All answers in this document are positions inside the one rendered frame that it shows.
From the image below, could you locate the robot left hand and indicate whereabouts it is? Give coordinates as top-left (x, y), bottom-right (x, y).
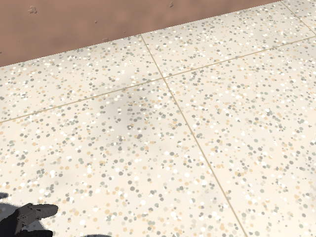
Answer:
top-left (0, 202), bottom-right (58, 237)

